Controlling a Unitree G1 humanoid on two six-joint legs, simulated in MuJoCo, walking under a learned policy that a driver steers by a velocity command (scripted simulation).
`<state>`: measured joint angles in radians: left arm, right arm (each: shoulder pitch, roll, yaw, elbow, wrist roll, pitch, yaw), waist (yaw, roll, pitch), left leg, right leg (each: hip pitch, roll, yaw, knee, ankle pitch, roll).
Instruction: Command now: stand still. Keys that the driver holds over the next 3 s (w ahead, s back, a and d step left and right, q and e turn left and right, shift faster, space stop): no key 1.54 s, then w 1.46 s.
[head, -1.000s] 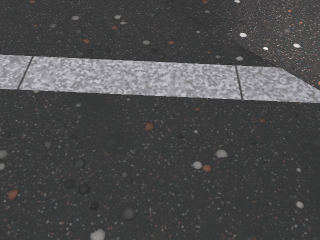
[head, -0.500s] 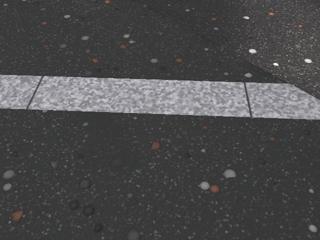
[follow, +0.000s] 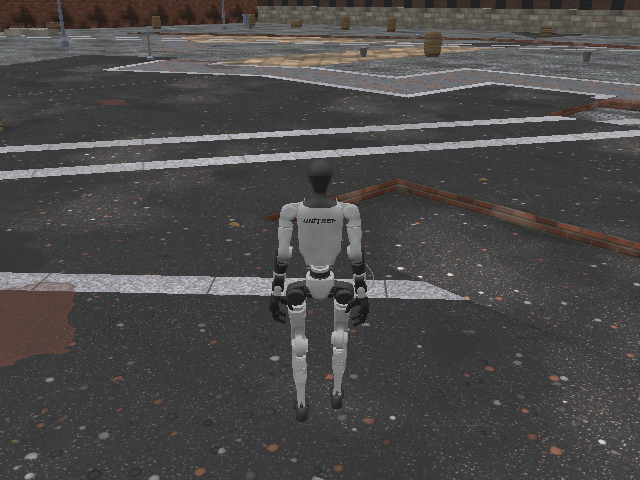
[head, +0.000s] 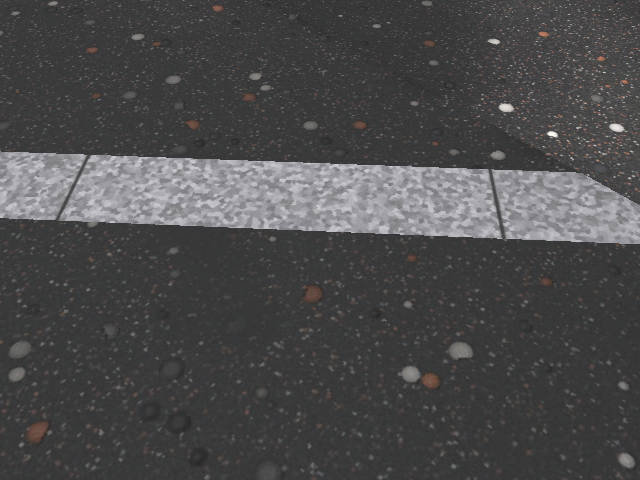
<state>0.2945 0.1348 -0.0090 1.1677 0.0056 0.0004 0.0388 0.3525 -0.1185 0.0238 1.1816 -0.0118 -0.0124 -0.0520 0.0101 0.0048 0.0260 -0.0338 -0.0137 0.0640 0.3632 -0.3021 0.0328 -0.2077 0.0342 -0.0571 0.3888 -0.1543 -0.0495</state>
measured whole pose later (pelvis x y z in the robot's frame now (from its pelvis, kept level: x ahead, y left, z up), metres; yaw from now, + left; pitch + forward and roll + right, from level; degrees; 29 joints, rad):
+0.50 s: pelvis +0.01 +0.01 +0.00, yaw +0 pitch -1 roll +0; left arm 0.31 0.11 -0.01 1.19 0.00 0.00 0.04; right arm 0.39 -0.10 0.03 1.17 -0.01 -0.02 -0.05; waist 0.01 0.00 0.02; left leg -0.04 -0.03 0.06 0.36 -0.31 0.05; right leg -0.22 0.02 -0.05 0.41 -0.17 -0.03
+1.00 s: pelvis +0.01 +0.02 +0.00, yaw +0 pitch -1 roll -1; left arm 0.31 0.11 -0.02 1.19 0.00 0.00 0.05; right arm 0.41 -0.09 0.03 1.16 -0.01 -0.03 -0.05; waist 0.01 0.00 0.02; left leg -0.02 -0.04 0.06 0.36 -0.32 0.06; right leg -0.21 0.01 -0.04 0.42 -0.19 -0.02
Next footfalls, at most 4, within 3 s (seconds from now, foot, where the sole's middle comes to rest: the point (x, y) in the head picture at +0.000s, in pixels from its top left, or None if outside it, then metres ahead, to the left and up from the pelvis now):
1.94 right None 0.25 -0.11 -0.78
2.48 left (310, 452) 0.59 0.06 -0.78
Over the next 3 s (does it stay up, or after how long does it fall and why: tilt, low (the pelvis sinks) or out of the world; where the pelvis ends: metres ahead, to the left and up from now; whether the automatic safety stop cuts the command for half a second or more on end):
stays up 0.71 -0.03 -0.01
